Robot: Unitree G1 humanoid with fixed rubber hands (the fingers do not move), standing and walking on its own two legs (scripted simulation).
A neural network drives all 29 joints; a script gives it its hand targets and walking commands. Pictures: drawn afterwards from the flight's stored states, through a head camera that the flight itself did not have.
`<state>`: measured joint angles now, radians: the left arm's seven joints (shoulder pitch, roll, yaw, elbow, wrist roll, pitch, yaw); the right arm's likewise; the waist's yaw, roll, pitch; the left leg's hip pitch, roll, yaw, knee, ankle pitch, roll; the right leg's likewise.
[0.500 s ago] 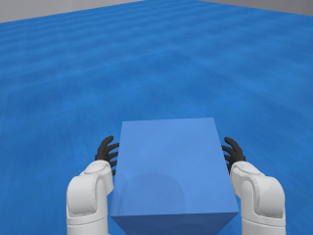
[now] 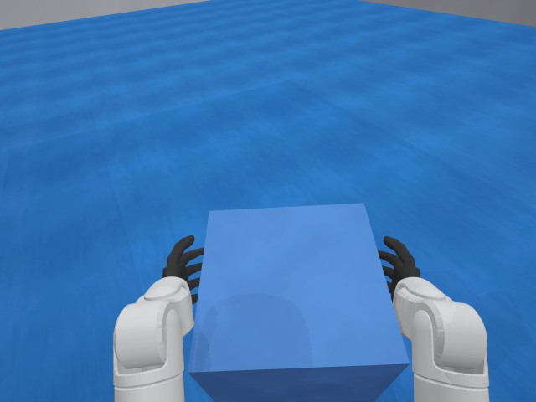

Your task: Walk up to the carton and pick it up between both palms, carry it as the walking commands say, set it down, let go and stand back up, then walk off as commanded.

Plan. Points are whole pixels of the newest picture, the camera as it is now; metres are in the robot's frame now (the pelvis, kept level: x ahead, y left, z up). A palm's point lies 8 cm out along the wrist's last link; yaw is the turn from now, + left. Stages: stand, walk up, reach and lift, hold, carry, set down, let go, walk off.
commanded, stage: carry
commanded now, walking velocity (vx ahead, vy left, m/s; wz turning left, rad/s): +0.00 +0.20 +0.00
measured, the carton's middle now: (291, 316) +0.26 +0.00 +0.05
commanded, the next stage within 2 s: none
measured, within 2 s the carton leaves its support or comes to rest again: neither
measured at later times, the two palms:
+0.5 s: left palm (121, 318) +0.22 +0.21 +0.12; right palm (362, 316) +0.22 -0.09 +0.11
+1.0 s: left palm (83, 344) +0.19 +0.26 +0.10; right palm (330, 346) +0.19 -0.04 +0.10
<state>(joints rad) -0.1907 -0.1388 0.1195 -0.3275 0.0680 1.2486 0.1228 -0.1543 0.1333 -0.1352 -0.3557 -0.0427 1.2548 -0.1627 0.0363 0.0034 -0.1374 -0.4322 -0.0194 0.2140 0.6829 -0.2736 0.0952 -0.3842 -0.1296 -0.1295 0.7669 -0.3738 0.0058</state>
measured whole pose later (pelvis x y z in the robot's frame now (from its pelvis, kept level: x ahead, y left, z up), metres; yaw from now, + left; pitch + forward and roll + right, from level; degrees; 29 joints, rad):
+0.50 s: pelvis -0.04 +0.06 +0.00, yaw -1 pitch +0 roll -1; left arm -0.18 -0.14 0.12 -0.33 0.07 1.25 0.12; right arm -0.15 0.13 -0.13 -0.35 -0.04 1.25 -0.16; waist 0.04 0.01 -0.13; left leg -0.42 -0.01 0.22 0.68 -0.28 0.14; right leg -0.44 -0.15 -0.13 1.01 -0.49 0.03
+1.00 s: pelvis -0.07 +0.11 +0.00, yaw -1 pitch +1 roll +0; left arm -0.17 -0.14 0.11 -0.34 0.07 1.24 0.12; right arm -0.14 0.13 -0.12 -0.36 -0.04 1.25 -0.16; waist 0.04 0.00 -0.10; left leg -0.40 0.01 0.18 0.70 -0.33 0.09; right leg -0.38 -0.17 -0.12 0.82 -0.50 0.07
